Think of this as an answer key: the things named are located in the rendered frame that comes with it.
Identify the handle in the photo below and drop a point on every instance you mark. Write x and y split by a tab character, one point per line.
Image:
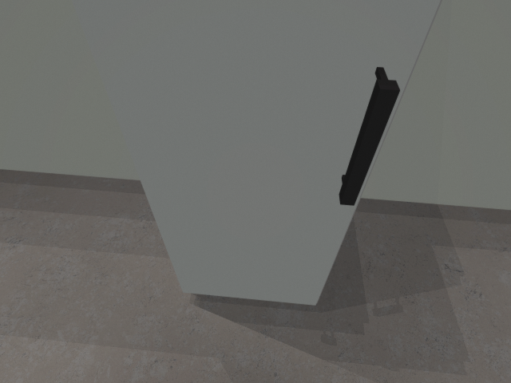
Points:
383	98

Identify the fridge door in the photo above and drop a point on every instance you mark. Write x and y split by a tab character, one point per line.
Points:
241	117

